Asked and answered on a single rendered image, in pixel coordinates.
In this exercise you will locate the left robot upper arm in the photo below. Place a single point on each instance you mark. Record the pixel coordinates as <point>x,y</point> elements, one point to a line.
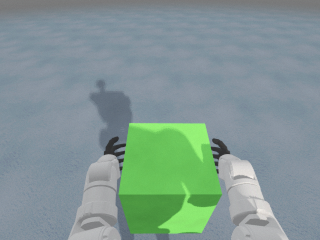
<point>100,233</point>

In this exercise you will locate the right robot forearm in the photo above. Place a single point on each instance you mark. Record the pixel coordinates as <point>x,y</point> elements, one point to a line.
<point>247,204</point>

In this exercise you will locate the carton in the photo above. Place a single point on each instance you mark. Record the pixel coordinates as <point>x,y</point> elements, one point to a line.
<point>169,182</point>

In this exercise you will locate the left robot forearm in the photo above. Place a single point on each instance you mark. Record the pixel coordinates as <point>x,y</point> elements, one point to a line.
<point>98,206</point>

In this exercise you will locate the right robot hand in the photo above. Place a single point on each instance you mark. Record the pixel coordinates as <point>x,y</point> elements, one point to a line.
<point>223,150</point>

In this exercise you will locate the left robot hand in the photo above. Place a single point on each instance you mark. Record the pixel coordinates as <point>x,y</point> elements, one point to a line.
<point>109,149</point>

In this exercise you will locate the right robot upper arm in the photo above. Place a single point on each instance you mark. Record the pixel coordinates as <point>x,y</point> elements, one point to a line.
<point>256,232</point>

